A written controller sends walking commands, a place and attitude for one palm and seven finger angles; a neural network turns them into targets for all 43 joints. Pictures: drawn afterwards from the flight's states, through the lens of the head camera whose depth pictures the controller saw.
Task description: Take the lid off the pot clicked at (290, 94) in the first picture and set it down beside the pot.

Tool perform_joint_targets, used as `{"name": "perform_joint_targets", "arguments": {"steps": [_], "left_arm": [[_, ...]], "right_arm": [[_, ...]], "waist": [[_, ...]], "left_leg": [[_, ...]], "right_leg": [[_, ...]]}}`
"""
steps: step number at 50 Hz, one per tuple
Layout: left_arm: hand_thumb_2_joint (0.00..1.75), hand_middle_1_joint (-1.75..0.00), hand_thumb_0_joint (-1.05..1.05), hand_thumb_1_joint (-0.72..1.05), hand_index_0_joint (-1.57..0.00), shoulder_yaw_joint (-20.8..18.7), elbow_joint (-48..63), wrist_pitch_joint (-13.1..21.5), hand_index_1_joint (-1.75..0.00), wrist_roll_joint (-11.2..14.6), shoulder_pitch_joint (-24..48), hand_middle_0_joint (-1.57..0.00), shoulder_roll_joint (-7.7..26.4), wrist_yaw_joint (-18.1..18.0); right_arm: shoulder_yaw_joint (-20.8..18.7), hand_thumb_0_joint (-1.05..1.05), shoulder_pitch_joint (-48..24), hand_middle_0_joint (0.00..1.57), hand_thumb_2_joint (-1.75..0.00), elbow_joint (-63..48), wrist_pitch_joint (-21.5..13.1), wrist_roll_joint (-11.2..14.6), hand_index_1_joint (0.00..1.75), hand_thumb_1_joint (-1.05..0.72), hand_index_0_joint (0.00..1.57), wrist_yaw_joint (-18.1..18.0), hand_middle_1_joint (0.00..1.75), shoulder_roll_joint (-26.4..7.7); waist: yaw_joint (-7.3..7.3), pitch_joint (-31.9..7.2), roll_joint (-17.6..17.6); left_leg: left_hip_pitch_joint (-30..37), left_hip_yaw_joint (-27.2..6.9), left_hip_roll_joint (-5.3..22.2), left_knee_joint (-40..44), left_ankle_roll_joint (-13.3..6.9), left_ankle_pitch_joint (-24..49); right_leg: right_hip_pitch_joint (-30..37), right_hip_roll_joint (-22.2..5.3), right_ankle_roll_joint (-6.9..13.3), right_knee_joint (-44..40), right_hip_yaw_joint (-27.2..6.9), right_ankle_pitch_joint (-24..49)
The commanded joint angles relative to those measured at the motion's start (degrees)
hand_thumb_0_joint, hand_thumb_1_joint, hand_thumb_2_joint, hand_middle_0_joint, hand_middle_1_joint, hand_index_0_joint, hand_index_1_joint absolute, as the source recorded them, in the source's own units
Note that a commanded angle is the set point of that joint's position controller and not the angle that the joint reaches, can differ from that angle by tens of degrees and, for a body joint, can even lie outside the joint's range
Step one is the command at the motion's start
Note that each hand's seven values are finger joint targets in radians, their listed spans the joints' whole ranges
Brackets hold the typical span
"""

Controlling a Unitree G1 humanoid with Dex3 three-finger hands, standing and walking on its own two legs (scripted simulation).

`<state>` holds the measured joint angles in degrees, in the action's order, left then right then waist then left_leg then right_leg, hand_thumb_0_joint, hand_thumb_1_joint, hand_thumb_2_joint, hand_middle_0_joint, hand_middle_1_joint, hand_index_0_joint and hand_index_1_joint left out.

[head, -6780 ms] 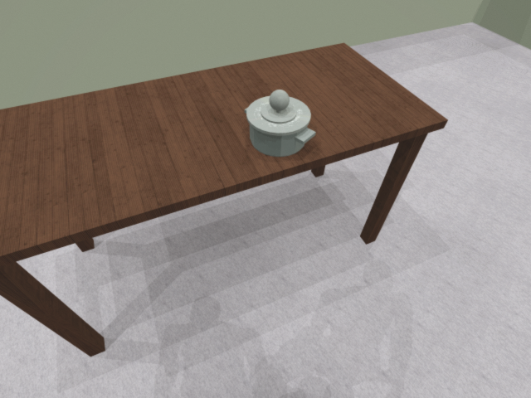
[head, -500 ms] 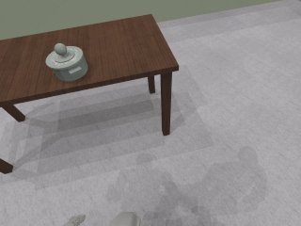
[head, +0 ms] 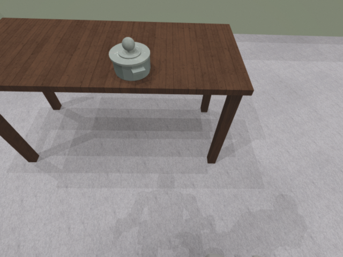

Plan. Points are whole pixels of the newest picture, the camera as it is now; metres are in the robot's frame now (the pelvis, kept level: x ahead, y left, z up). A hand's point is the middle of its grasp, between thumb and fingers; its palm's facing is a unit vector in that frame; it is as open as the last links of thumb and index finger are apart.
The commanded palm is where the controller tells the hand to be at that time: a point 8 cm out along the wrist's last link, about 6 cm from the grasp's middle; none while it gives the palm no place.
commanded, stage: take the last steps up to it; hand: left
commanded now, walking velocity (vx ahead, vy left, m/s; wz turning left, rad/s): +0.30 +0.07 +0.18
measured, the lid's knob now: (128, 44) +0.83 +0.24 +0.03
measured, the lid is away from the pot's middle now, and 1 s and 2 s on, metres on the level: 0.00 0.00 0.00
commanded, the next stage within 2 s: come to a stop and stand still in 0.94 s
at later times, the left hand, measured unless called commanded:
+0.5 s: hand out of the picture -0.01 +0.15 -0.16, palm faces +0.20 -0.96 -0.19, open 7.4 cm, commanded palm none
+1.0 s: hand (101, 168) +0.38 +0.26 -0.15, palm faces +0.07 -0.97 -0.24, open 7.4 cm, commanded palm none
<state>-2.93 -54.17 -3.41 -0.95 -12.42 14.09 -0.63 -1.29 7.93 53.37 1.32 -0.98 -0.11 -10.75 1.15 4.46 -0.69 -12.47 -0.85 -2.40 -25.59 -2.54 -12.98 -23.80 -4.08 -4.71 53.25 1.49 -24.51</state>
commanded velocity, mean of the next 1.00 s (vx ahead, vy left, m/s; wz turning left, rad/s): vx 0.27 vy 0.03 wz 0.03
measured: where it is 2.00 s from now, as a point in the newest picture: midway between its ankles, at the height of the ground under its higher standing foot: (159, 229)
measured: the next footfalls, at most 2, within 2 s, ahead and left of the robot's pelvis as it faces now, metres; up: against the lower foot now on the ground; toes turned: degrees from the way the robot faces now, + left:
right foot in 0.14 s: +0.05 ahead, -0.12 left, +0.00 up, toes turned -2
left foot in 0.60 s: +0.24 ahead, +0.17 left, +0.00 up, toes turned +12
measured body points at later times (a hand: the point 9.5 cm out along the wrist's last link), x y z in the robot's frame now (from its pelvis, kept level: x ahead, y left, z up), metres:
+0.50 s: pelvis +0.11 +0.01 +0.00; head +0.14 +0.00 +0.45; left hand -0.01 +0.20 -0.14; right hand +0.19 -0.22 -0.16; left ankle +0.18 +0.18 -0.70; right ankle +0.01 -0.12 -0.74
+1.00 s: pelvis +0.28 +0.06 -0.01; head +0.30 +0.04 +0.44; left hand +0.38 +0.31 -0.13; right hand +0.29 -0.17 -0.18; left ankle +0.21 +0.17 -0.74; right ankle +0.37 -0.04 -0.74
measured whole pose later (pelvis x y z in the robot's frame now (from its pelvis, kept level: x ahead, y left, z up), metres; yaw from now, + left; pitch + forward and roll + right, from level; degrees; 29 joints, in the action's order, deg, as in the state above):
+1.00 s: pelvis +0.28 +0.06 -0.01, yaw +3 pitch +0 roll +3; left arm -3.1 -53.7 1.5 -1.7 -9.3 10.6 1.1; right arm -2.3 18.1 60.6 -2.9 -1.5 -0.4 -10.3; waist -1.3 2.0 0.3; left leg -4.8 8.7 -0.5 -25.9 -0.6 -20.4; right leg -23.6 -5.0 -0.3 34.9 5.1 -11.3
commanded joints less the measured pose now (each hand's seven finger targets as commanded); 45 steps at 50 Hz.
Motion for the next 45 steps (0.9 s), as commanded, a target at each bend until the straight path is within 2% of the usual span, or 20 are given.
{"name": "perform_joint_targets", "arguments": {"steps": [1,5,6,7,8,9,11,14,17,24,25,27,28,29,30,31,33,35,37,45], "left_arm": [[0.9,-0.3,0.0,0.9,-0.2,-0.6,4.0,2.4,-0.3,-0.2,0.4,-0.2,3.0,0.2],[0.9,-0.3,0.0,0.9,-0.2,-1.0,1.1,4.2,-0.3,-0.5,-7.8,-0.2,3.2,0.6],[0.9,-0.3,0.0,0.9,-0.2,-1.9,0.2,4.9,-0.3,-1.2,-11.6,-0.2,7.6,0.1],[0.9,-0.3,0.0,0.9,-0.2,-2.9,0.1,4.8,-0.3,-0.9,-15.1,-0.2,11.8,-0.4],[0.9,-0.3,0.0,0.9,-0.2,-2.9,0.0,5.5,-0.3,-0.3,-15.4,-0.2,10.7,-0.7],[0.9,-0.3,0.0,0.9,-0.2,-2.6,-0.1,6.1,-0.3,-0.3,-12.4,-0.2,9.4,-0.8],[0.9,-0.3,0.0,0.9,-0.2,-1.6,0.3,7.0,-0.3,-0.2,-7.8,-0.2,5.1,-0.7],[0.9,-0.3,0.0,0.9,-0.2,-1.0,-1.7,8.1,-0.3,-0.1,-11.6,-0.2,2.6,-0.6],[0.9,-0.3,0.0,0.9,-0.2,-0.7,-4.4,8.6,-0.3,-0.4,-16.1,-0.2,2.6,-0.8],[0.9,-0.3,0.0,0.9,-0.2,-0.8,-7.9,8.0,-0.3,-0.6,-17.6,-0.2,4.0,-1.0],[0.9,-0.3,0.0,0.9,-0.2,-1.0,-8.1,7.8,-0.3,-0.7,-17.5,-0.2,4.1,-1.1],[0.9,-0.3,0.0,0.9,-0.2,-1.4,-8.1,7.5,-0.3,-0.4,-15.2,-0.2,4.6,-0.9],[0.9,-0.3,0.0,0.9,-0.2,-1.2,-8.1,7.4,-0.3,-0.3,-15.7,-0.2,3.0,-0.8],[0.9,-0.3,0.0,0.9,-0.2,-0.9,-7.2,7.1,-0.3,0.5,-18.7,-0.2,-0.1,-0.3],[0.9,-0.3,0.0,0.9,-0.2,-0.4,-5.0,7.4,-0.3,0.5,-15.3,-0.2,-1.3,-0.1],[0.9,-0.3,0.0,0.9,-0.2,-0.2,-3.4,7.0,-0.3,0.5,-12.0,-0.2,-1.4,-0.5],[0.9,-0.3,0.0,0.9,-0.2,-0.5,-3.4,6.5,-0.3,0.0,-7.0,-0.2,-1.1,0.1],[0.9,-0.3,0.0,0.9,-0.2,-0.6,-4.8,5.5,-0.3,-0.6,-9.6,-0.2,-2.8,0.8],[0.9,-0.3,0.0,0.9,-0.2,-0.7,-4.9,4.5,-0.3,-0.6,-11.8,-0.2,-3.4,0.9],[0.9,-0.3,0.0,0.9,-0.2,-0.8,1.4,4.6,-0.3,-0.5,-0.3,-0.2,-1.6,1.4]], "right_arm": [[-3.4,0.0,4.5,0.2,-0.9,-1.3,-0.9,-0.4,0.3,-0.9,0.2,-0.8,0.3,-11.5],[-3.1,0.0,3.6,0.2,-0.9,-0.7,-1.2,0.1,0.3,-0.9,0.2,-0.7,0.3,-9.1],[-2.4,0.0,3.8,0.2,-0.9,-1.2,-1.6,0.8,0.3,-0.9,0.2,-0.3,0.3,-5.4],[-2.2,0.0,0.1,0.2,-0.9,-4.1,-1.8,0.2,0.3,-0.9,0.2,0.1,0.3,-4.9],[-3.0,0.0,-1.9,0.2,-0.9,-4.1,-1.6,-0.7,0.3,-0.9,0.2,0.5,0.3,-8.4],[-3.3,0.0,-1.7,0.2,-0.9,-3.3,-1.5,-0.7,0.3,-0.9,0.2,1.1,0.3,-8.0],[-3.4,0.0,2.9,0.2,-0.9,-0.4,-1.3,-0.8,0.3,-0.9,0.2,1.8,0.3,-6.6],[-2.9,0.0,4.1,0.2,-0.9,1.0,-1.6,-0.6,0.3,-0.9,0.2,2.0,0.3,-4.0],[-2.5,0.0,1.4,0.2,-0.9,0.5,-1.7,-0.4,0.3,-0.9,0.2,2.2,0.3,-2.5],[-1.4,0.0,-4.5,0.2,-0.9,-0.6,-3.0,0.1,0.3,-0.9,0.2,3.0,0.3,-0.7],[-1.5,0.0,-3.8,0.2,-0.9,-0.4,-3.3,0.2,0.3,-0.9,0.2,2.9,0.3,-1.1],[-2.1,0.0,4.7,0.2,-0.9,2.2,-4.0,-0.2,0.3,-0.9,0.2,1.9,0.3,-2.8],[-2.8,0.0,13.2,0.2,-0.9,4.9,-4.4,-0.5,0.3,-0.9,0.2,1.0,0.3,-5.9],[-4.5,0.0,20.6,0.2,-0.9,6.4,-4.8,-1.1,0.3,-0.9,0.2,0.0,0.3,-13.0],[-5.0,0.0,25.3,0.2,-0.9,7.4,-4.2,-0.5,0.3,-0.9,0.2,-0.5,0.3,-15.5],[-5.1,0.0,22.1,0.2,-0.9,6.8,-3.9,-0.2,0.3,-0.9,0.2,-0.8,0.3,-16.0],[-3.4,0.0,12.4,0.2,-0.9,4.5,-4.4,-0.3,0.3,-0.9,0.2,-0.9,0.3,-8.2],[-2.1,0.0,9.3,0.2,-0.9,4.1,-5.4,-0.4,0.3,-0.9,0.2,-1.0,0.3,-4.2],[-2.5,0.0,7.6,0.2,-0.9,3.2,-5.9,-0.2,0.3,-0.9,0.2,-1.1,0.3,-4.0],[-2.8,0.0,10.2,0.2,-0.9,4.0,-5.5,-0.4,0.3,-0.9,0.2,-0.8,0.3,-6.9]], "waist": [[-2.73,-5.2,10.0],[1.66,-3.1,2.6],[3.59,-3.5,-9.0],[6.08,-0.2,-17.0],[5.24,2.1,-11.3],[3.28,4.5,-9.3],[-0.27,3.8,-5.8],[0.21,1.5,-8.4],[1.2,1.0,-6.7],[2.34,2.8,-10.7],[2.09,2.2,-11.0],[-2.71,-0.9,-8.3],[-6.03,-6.4,-2.4],[-7.81,-14.5,11.9],[-8.89,-15.4,15.2],[-7.8,-12.7,12.4],[-4.68,-1.6,9.1],[-1.28,0.9,7.2],[0.84,-0.4,6.4],[-1.24,0.1,5.0]], "left_leg": [[3.5,-14.9,14.4,9.3,-8.0,0.4],[-10.7,-12.6,8.6,1.4,-3.8,-16.5],[-22.0,-5.0,2.2,-12.8,-0.5,-18.1],[-30.7,-0.1,-0.6,-25.5,1.8,-22.3],[-30.7,-4.0,3.1,-33.2,1.7,-17.3],[-30.5,-4.5,4.4,-37.0,1.6,-12.3],[-27.5,-2.9,6.3,-38.1,2.5,-4.4],[-27.2,0.4,6.5,-36.4,4.1,0.4],[-27.8,2.6,6.9,-32.8,4.6,1.7],[-16.9,8.0,4.9,-14.2,2.7,1.4],[-13.5,7.8,4.8,-12.3,1.9,-0.1],[0.4,10.0,1.8,-5.1,0.8,1.2],[12.9,7.7,3.7,-1.8,0.0,1.5],[26.6,-11.7,18.5,-0.5,-4.8,3.7],[27.8,-23.8,25.8,6.6,-9.1,8.6],[20.6,-25.4,28.4,9.2,-11.5,-0.8],[5.6,-16.6,23.2,13.2,-9.4,-9.5],[-2.4,-7.9,18.8,15.0,-6.6,-2.7],[-5.0,-3.7,17.8,16.7,-6.8,-0.6],[3.1,-0.5,18.4,13.6,-8.1,7.3]], "right_leg": [[1.7,1.3,1.3,-9.3,1.5,-1.6],[21.0,1.8,2.8,-29.5,1.9,5.7],[29.4,-9.4,6.2,-37.8,-12.1,-5.0],[27.8,-22.6,12.7,-46.3,-29.7,-14.0],[21.1,-23.6,14.8,-48.5,-32.5,-18.5],[17.1,-21.5,14.0,-48.7,-29.8,-17.9],[15.8,-16.5,11.6,-46.1,-16.0,-4.4],[20.2,-13.1,10.2,-42.6,-5.6,17.9],[22.7,-13.5,10.7,-40.9,-3.6,29.4],[20.4,-12.9,10.4,-39.4,0.4,30.7],[19.9,-13.6,10.5,-37.8,-0.1,31.3],[16.0,-11.3,9.5,-28.0,2.9,35.1],[12.6,-9.2,8.2,-15.5,4.4,34.0],[-0.5,-2.3,5.4,1.6,8.1,11.7],[-8.6,2.0,5.5,14.0,4.3,-8.7],[-12.1,0.2,6.0,22.3,1.2,-10.0],[-13.9,-4.2,6.0,22.2,-1.1,0.3],[-8.4,-4.8,5.1,16.1,-0.2,5.2],[-5.7,-4.9,4.4,11.7,0.6,7.4],[-3.3,-2.7,3.7,-12.2,3.0,11.4]]}}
